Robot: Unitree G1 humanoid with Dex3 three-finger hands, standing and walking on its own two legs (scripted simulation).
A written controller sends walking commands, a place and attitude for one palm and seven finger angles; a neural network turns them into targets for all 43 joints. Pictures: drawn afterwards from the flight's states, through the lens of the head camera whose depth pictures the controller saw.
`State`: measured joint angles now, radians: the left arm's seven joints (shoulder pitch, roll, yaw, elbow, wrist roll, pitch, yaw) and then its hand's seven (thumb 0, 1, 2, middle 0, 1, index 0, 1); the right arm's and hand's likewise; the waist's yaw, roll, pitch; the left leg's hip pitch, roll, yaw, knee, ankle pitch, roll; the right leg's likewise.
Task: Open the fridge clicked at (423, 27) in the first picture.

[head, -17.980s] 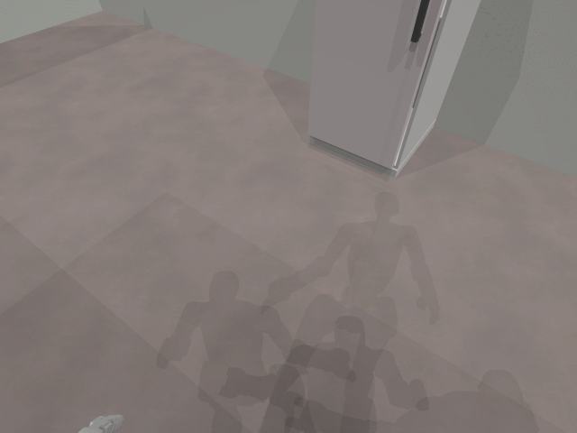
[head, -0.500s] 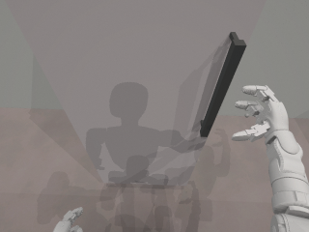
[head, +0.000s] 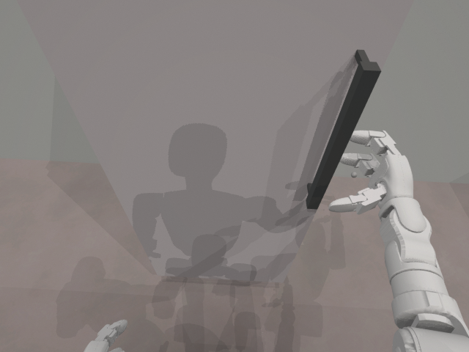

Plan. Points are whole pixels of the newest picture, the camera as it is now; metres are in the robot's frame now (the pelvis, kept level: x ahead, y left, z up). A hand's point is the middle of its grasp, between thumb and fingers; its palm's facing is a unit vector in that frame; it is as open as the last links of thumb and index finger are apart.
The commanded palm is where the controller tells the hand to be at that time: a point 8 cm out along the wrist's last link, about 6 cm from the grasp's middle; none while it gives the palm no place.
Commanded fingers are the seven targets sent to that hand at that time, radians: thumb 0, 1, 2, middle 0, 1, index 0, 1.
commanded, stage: feel for the door with the fingertips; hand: right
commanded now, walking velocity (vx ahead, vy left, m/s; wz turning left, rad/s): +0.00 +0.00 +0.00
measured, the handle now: (331, 144) +0.45 -0.12 +0.13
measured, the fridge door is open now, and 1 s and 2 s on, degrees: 0 0 0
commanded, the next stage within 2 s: slide the fingers in behind the handle in 0.60 s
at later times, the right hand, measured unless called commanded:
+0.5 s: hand (357, 165) +0.42 -0.16 +0.11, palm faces -0.02 +1.00 +0.00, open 14.0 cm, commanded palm +0.40 -0.21 +0.12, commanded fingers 0.00 0.50 -0.30 0.30 1.20 0.30 1.20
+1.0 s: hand (356, 165) +0.43 -0.16 +0.10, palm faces -0.03 +1.00 +0.00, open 14.0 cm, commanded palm +0.39 -0.21 +0.12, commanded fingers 0.00 0.50 -0.30 0.30 1.20 0.30 1.20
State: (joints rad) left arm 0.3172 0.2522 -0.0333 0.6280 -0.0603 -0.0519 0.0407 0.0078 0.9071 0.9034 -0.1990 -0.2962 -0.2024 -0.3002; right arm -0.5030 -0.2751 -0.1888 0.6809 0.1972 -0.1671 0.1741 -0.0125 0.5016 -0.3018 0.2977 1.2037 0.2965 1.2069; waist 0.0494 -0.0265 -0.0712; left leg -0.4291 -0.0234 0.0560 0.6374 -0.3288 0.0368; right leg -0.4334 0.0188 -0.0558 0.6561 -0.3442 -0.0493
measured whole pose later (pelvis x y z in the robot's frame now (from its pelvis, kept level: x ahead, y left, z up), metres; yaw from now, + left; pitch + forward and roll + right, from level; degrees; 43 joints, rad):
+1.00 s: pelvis +0.01 +0.00 +0.00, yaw +1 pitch +9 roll +1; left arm 0.37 0.26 -0.03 0.63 -0.06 -0.01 0.04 0.01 0.91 0.90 -0.20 -0.30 -0.20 -0.30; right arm -0.56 -0.32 -0.25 0.78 0.20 -0.20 0.21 -0.01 0.50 -0.30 0.29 1.20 0.30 1.20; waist 0.07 -0.03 -0.08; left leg -0.46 -0.04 0.04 0.64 -0.33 0.04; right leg -0.46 0.00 -0.07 0.67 -0.36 -0.05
